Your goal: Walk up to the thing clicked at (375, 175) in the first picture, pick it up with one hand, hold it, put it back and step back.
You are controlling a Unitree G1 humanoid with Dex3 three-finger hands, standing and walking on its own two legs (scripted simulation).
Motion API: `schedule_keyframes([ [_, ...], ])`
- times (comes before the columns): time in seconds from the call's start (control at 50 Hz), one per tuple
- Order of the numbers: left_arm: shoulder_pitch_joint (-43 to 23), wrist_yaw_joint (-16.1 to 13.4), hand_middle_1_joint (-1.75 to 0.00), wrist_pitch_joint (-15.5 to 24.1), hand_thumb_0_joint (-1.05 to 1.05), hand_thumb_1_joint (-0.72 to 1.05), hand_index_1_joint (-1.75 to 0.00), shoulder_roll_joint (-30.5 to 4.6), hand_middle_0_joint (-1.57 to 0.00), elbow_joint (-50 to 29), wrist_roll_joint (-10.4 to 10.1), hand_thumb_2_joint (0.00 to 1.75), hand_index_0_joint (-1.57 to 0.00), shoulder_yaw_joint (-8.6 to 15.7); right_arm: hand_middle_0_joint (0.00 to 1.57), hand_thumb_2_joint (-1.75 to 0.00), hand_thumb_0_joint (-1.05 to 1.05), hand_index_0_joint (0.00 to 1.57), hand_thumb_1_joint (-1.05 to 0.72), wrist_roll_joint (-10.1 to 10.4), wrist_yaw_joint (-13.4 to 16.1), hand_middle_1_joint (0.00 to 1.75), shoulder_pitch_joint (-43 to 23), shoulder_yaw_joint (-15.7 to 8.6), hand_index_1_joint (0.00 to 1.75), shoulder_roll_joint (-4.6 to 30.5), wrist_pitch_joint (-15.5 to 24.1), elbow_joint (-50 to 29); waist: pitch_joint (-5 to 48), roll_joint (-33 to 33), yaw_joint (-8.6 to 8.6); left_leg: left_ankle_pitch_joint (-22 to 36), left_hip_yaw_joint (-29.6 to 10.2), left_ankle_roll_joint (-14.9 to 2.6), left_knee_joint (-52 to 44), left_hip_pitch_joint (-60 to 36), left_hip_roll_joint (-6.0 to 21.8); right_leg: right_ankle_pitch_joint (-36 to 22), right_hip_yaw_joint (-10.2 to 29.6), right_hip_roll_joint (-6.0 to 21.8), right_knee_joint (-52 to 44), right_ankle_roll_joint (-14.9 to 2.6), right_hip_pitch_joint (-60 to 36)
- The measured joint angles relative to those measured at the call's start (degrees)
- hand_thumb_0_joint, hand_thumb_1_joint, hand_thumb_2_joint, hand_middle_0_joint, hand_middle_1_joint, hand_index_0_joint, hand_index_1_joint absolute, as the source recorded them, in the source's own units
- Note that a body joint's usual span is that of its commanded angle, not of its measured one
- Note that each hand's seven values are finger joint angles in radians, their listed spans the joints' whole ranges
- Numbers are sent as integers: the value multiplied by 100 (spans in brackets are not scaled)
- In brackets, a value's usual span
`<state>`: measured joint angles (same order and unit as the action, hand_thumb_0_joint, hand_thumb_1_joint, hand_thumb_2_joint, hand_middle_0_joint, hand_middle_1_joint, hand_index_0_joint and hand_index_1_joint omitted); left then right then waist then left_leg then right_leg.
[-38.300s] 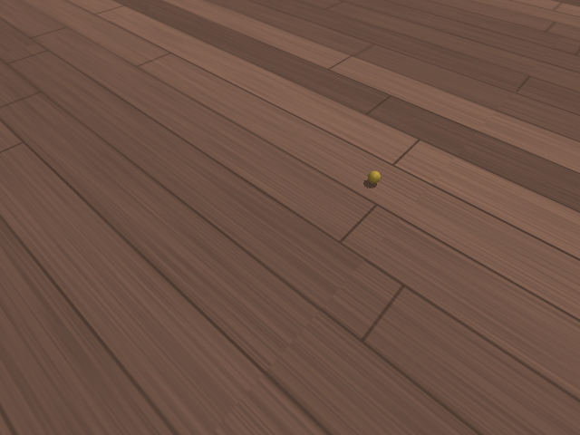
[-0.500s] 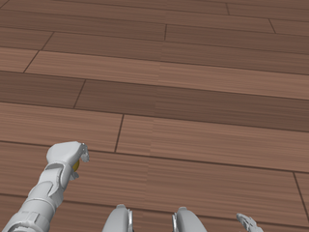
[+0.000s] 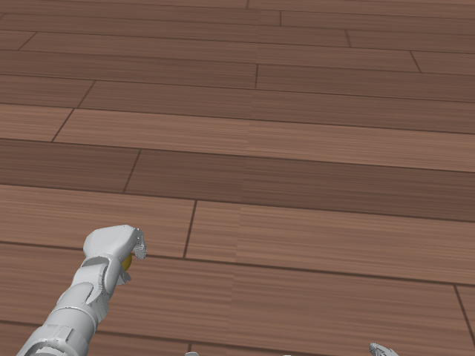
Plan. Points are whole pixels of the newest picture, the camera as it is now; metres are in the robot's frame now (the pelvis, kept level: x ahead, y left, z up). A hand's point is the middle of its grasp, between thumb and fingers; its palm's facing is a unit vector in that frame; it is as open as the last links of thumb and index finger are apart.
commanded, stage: hold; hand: left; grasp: from above
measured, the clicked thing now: (114, 259) +0.33 +0.24 -0.09
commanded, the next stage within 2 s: crouch in 1.84 s
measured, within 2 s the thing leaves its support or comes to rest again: neither
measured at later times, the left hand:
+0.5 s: hand (118, 250) +0.32 +0.22 -0.04, palm faces -0.45 -0.06 -0.89, open 6.9 cm
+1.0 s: hand (115, 255) +0.30 +0.21 -0.02, palm faces -0.44 -0.05 -0.90, open 7.0 cm
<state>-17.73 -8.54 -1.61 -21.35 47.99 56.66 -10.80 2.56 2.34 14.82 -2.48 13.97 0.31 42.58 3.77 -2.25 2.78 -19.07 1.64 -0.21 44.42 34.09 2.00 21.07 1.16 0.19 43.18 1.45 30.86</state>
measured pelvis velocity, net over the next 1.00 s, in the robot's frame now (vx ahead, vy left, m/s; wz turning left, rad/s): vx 0.01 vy -0.01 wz -0.01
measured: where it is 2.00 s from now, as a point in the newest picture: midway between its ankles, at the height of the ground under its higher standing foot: outside the picture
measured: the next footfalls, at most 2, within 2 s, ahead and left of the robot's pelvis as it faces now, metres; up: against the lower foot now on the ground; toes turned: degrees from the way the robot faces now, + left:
none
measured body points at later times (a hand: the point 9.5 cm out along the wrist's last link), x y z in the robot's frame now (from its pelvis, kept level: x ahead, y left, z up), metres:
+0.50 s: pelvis +0.02 +0.00 +0.02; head +0.04 -0.02 +0.47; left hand +0.34 +0.22 +0.01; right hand +0.13 -0.27 -0.10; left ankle +0.03 +0.11 -0.71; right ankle +0.00 -0.14 -0.71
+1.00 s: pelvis +0.01 -0.01 +0.03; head +0.02 -0.03 +0.48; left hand +0.32 +0.21 +0.03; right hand +0.14 -0.27 -0.09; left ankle +0.03 +0.11 -0.71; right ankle +0.00 -0.14 -0.71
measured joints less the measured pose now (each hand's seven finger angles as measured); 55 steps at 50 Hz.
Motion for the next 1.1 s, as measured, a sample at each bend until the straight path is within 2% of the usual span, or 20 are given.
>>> schedule_keyframes([
  [0.1, -19, 60, -58, 36, 1, 24, -65, -7, -65, -18, 49, 49, -95, -41, 20, -90, 1, 20, -91, 29, 6, 30, -71, -23, 30, 12, -40, 14, -19, 3, -42, 64, 29, 4, -268, -300, -13, -62, 23, 12, -249, -1, -281],
  [0.54, 170, 605, -57, 48, -1, 26, -62, -51, -65, -571, 33, 47, -95, -116, 20, -90, 1, 20, -90, 93, -14, 30, -189, -45, 30, 48, -296, -200, -135, -25, -187, 310, 90, 34, -1027, -1147, -21, -291, 70, 15, -932, -35, -1066],
  [1.1, 400, 933, -58, 48, 0, 25, -63, -75, -64, -1079, -14, 48, -92, -164, 20, -90, 1, 20, -91, 156, 50, 30, -379, 30, 30, 56, -426, -336, -290, -77, -279, 637, 102, 48, -1545, -1653, -33, -573, 78, 19, -1359, -57, -1524],
])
